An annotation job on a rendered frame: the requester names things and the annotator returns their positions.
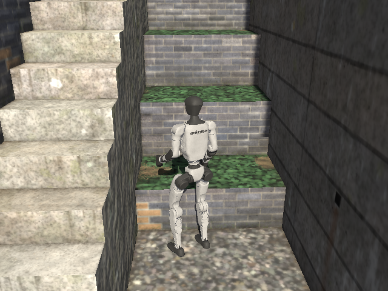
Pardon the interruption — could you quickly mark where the robot left shin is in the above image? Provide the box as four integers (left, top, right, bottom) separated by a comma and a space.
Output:
169, 208, 182, 249

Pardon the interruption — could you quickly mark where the robot left forearm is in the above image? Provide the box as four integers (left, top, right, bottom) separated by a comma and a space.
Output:
159, 149, 175, 163

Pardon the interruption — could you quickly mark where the robot left upper arm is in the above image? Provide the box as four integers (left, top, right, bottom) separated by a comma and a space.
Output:
171, 124, 185, 158

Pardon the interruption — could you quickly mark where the robot left hand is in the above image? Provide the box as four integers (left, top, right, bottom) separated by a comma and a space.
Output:
156, 155, 163, 167

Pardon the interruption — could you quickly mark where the robot right hand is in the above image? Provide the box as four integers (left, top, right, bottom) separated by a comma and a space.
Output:
199, 159, 208, 167

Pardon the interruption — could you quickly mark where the robot right upper arm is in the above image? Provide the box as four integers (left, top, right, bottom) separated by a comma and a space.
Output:
205, 120, 218, 152

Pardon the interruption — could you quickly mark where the robot left foot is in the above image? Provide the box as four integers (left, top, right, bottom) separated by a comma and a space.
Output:
167, 242, 185, 256

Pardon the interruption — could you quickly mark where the robot right forearm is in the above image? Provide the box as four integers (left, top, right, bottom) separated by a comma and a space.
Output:
202, 150, 217, 163

